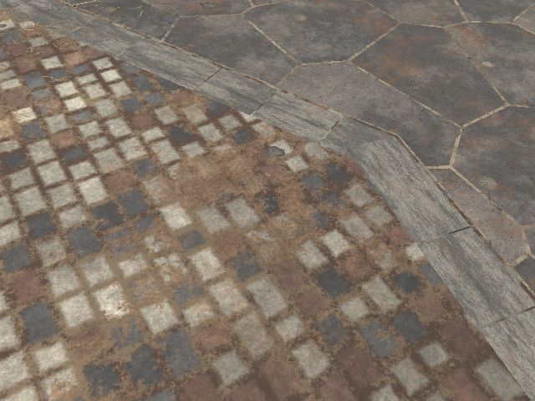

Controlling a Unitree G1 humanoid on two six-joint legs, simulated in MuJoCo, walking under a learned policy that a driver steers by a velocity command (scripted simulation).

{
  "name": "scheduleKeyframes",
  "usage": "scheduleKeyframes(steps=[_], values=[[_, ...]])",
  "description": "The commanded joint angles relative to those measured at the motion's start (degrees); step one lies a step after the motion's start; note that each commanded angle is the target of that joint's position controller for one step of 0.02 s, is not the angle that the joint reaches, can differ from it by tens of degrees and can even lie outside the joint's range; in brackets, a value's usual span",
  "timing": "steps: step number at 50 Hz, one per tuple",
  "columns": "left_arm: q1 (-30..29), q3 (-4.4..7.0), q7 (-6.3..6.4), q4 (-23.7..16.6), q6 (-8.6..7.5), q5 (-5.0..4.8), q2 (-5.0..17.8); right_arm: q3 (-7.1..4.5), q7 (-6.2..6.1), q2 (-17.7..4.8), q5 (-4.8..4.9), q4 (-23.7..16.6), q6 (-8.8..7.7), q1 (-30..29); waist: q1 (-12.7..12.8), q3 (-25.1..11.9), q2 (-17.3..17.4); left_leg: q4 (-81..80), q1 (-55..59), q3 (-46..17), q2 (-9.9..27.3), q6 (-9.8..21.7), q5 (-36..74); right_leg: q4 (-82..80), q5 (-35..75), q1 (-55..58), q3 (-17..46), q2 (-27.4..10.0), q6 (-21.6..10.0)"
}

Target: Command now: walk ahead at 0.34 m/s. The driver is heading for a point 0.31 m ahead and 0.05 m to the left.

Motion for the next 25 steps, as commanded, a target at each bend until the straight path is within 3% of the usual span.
scheduleKeyframes(steps=[1, 2, 3, 5, 6, 10, 14, 17, 19, 20, 21, 22, 23, 24, 25], values=[[-8.7, 0.58, 0.30, -8.3, -2.84, -0.19, 3.8, -3.04, 0.41, -12.6, -0.68, 2.8, -0.80, 18.8, -9.1, -3.0, 17.6, -22.1, 29.1, -43.1, 21.7, 14.1, -4.8, 27.9, -7.8, -33.9, 1.0, 5.3, -0.4], [-7.6, 1.20, -0.05, -7.7, -3.44, -1.53, 5.8, -1.76, 0.29, -9.1, -1.07, 1.7, -1.16, 13.8, -5.9, 0.7, 11.3, -21.4, 26.3, -39.5, 22.4, 13.4, -6.7, 34.6, -6.1, -38.2, 4.6, 1.4, -1.9], [-7.2, 1.21, -0.47, -6.9, -3.69, -1.73, 5.9, -1.18, 0.26, -7.2, -0.98, 0.1, -1.30, 9.7, -4.3, 2.6, 8.4, -21.6, 23.4, -33.0, 19.8, 11.2, -6.9, 35.2, -0.5, -38.9, 3.9, -1.3, -3.2], [-9.1, 1.70, -0.65, -6.9, -3.72, -0.56, 5.9, -0.30, 0.30, -5.7, -1.04, -1.2, -1.14, 6.5, -3.0, 4.5, 5.7, -23.9, 19.2, -24.0, 16.5, 8.3, -0.4, 31.0, 8.4, -38.3, 2.0, -5.1, -3.7], [-9.1, 1.76, -0.95, -6.9, -3.48, -0.14, 5.4, 0.08, 0.25, -4.9, -1.26, -1.0, -0.80, 6.9, -2.6, 4.0, 6.6, -24.7, 17.7, -20.3, 14.7, 7.6, 3.7, 29.2, 10.9, -36.1, 1.0, -5.7, -3.2], [-14.1, 1.15, -1.34, -8.8, -2.76, 0.37, 3.2, -0.04, -0.91, -7.3, -1.45, -0.1, -0.06, 10.1, -3.4, 4.4, 5.5, -26.3, 16.4, -12.7, 12.9, 8.3, 18.3, 19.4, 17.4, -36.8, -2.2, -5.6, 0.0], [-21.3, -0.05, -2.02, -10.9, -3.29, 0.41, 1.3, 0.15, -2.02, -8.4, -1.67, 0.0, 1.06, 11.0, -4.7, 5.0, 6.8, -24.3, 10.1, -5.1, 9.6, 6.1, 32.9, 3.2, 27.3, -26.2, -6.1, -1.5, 0.9], [-22.5, 0.18, -2.80, -11.5, -3.29, 0.13, 2.7, 0.23, -2.19, -8.1, -1.02, 0.9, 1.63, 12.1, -3.9, 3.9, 7.9, -21.2, 12.6, -5.4, 11.4, 5.4, 35.1, -1.4, 30.4, -22.1, -4.3, -0.3, -0.8], [-18.8, 1.06, -2.95, -10.4, -3.40, 0.69, 5.4, -0.11, -2.35, -8.7, -0.93, 0.5, 1.85, 9.8, -0.7, 1.3, 8.6, -16.3, 15.8, -6.2, 12.5, 3.9, 39.8, -3.1, 28.6, -17.8, -3.0, 0.5, -3.0], [-13.8, 1.75, -2.81, -8.6, -3.54, 1.16, 6.8, -0.29, -2.43, -9.0, -0.82, 0.1, 2.06, 8.1, 2.2, -1.5, 8.4, -11.0, 16.4, -5.8, 11.6, 2.8, 43.6, -4.6, 29.4, -12.0, -3.6, 1.7, -4.2], [-8.0, 2.54, -2.46, -6.5, -3.66, 1.63, 8.6, -0.13, -2.33, -8.3, -0.97, -0.1, 2.27, 8.4, 4.9, -5.2, 6.3, -2.4, 15.2, -4.6, 8.7, 1.0, 42.8, -7.2, 35.7, -3.6, -3.8, 1.4, -5.5], [-3.0, 3.09, -2.00, -5.6, -3.58, 2.87, 12.4, 0.73, -2.17, -5.8, -2.51, -1.0, 2.12, 12.0, 4.5, -12.9, -1.5, 11.8, 4.7, -3.4, 5.0, -1.2, 24.4, -1.7, 58.4, 12.8, 5.0, -8.3, -9.1], [-2.4, 2.35, -2.10, -5.2, -2.77, 3.10, 12.3, 2.76, -1.52, 0.8, -2.38, 1.1, 2.04, 22.1, 0.3, -22.7, -14.0, 31.7, -8.7, -4.0, -2.6, -4.4, -21.0, -2.6, 67.1, 26.5, 22.9, -23.0, -20.4], [-2.1, 1.53, -2.54, -5.2, -2.09, 1.96, 8.5, 1.50, -1.13, -4.3, -0.89, 2.7, 2.12, 21.6, 2.2, -24.9, -8.0, 38.0, -9.5, -10.8, -1.7, -4.6, -24.5, -7.5, 52.7, 21.7, 27.2, -21.6, -20.7], [-8.2, 1.08, -2.51, -5.9, -1.83, 0.91, 7.5, 0.67, -1.27, -6.8, 0.28, 0.7, 2.55, 15.1, 1.5, -15.0, -5.1, 39.3, -13.7, -8.6, 0.8, -4.7, -21.4, -10.9, 41.4, 12.8, 21.3, -19.1, -18.1]])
